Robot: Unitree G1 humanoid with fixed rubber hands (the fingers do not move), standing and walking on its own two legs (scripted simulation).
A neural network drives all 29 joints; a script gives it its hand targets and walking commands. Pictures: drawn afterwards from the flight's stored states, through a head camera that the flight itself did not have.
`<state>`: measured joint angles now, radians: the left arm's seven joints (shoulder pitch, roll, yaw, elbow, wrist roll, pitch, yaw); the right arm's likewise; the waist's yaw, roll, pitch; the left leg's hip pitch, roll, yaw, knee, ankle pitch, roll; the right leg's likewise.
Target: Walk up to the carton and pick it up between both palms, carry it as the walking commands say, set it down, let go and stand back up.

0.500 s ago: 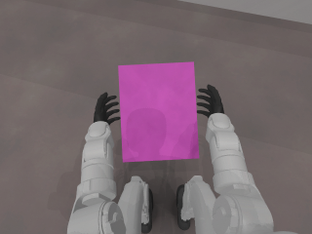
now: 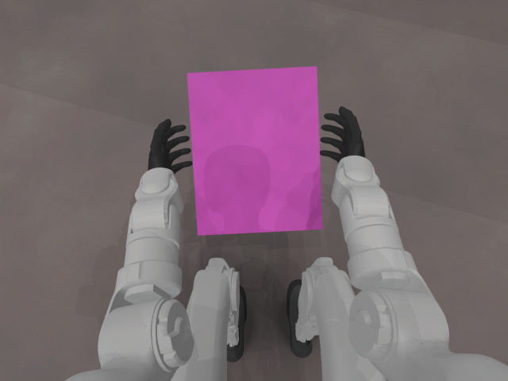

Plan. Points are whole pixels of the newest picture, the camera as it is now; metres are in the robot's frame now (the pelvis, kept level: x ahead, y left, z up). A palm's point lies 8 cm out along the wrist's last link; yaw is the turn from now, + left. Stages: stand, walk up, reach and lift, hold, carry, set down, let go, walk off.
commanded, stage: set down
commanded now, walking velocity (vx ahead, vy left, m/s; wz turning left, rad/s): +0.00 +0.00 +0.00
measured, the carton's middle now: (255, 154) +0.48 +0.04 -0.17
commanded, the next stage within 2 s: none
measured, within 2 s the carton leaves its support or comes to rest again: neither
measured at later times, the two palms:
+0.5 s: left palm (176, 173) +0.45 +0.18 -0.16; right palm (332, 163) +0.47 -0.11 -0.16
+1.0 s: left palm (185, 174) +0.47 +0.19 -0.25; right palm (320, 167) +0.49 -0.10 -0.25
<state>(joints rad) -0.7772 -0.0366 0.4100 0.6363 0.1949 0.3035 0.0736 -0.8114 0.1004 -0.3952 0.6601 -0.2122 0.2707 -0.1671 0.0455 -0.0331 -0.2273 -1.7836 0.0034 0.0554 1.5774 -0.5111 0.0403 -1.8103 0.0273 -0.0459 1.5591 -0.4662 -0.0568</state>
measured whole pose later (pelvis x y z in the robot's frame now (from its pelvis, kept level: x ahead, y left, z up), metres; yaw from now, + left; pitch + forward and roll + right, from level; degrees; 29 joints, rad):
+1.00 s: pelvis -0.02 +0.00 -0.13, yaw +1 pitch +45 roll +0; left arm -1.12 0.12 0.32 0.78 0.07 0.25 0.13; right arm -1.13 -0.06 -0.33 0.80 -0.06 0.22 -0.22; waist 0.04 -0.03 0.01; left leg -2.22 -0.02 0.05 1.99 -0.55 0.04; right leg -2.23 0.04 -0.04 1.97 -0.51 -0.04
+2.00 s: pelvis -0.02 +0.00 -0.20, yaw +2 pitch +34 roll +0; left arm -1.43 0.30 0.16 1.08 -0.11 0.16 0.08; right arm -1.46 -0.26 -0.20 1.12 0.10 0.14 -0.13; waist 0.03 -0.03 0.37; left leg -2.27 -0.02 0.07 2.27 -0.60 0.05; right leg -2.29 0.04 -0.05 2.25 -0.56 -0.04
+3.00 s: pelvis -0.01 +0.00 -0.21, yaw +1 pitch +35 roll +0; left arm -1.43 0.29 0.28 1.07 0.00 0.14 -0.02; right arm -1.47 -0.26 -0.30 1.12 0.02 0.12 -0.04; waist 0.04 -0.04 0.38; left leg -2.26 -0.02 0.06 2.31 -0.67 0.05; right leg -2.29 0.05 -0.06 2.30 -0.62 -0.04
